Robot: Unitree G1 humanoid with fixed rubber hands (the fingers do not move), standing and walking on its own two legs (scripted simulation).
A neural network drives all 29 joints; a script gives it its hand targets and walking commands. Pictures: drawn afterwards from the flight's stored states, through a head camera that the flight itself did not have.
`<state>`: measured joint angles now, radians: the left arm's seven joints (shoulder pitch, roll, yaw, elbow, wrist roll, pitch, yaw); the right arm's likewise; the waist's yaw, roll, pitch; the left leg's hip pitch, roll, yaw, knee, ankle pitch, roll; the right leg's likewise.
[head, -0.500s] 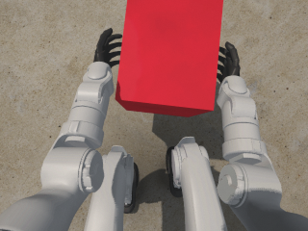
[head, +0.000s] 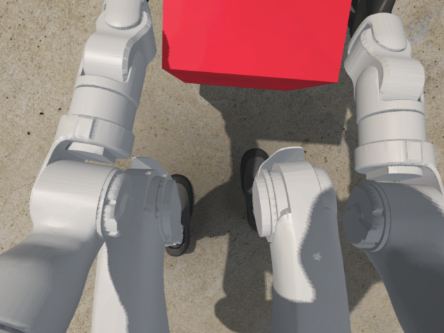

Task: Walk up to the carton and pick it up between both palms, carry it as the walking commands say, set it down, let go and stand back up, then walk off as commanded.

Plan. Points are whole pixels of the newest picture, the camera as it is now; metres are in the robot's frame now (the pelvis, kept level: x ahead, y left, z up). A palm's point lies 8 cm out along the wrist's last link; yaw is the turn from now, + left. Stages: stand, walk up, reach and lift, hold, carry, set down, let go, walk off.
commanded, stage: set down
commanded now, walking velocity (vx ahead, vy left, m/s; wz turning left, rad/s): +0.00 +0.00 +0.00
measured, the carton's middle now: out of the picture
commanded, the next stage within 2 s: none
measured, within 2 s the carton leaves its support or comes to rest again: rests again in 0.92 s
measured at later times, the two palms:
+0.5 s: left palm out of the picture +0.57 +0.06 -0.19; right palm out of the picture +0.53 -0.23 -0.18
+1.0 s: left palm out of the picture +0.57 +0.07 -0.20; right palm (351, 0) +0.53 -0.23 -0.19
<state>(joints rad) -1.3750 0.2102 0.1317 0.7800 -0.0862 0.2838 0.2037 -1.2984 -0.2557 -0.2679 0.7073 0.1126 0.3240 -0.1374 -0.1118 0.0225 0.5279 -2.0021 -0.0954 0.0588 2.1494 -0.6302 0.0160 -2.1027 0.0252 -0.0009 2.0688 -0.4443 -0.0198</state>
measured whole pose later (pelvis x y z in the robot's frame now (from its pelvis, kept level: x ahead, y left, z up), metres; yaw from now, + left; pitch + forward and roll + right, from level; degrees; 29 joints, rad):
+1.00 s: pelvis +0.00 +0.00 -0.04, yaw +1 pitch +28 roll +1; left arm -1.55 0.28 0.07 1.10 -0.12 0.21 0.15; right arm -1.49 -0.32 -0.23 1.07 0.12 0.20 -0.09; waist -0.12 0.02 0.52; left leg -2.14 -0.13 0.04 2.28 -0.62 0.00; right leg -2.22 -0.01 -0.03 2.19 -0.46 -0.04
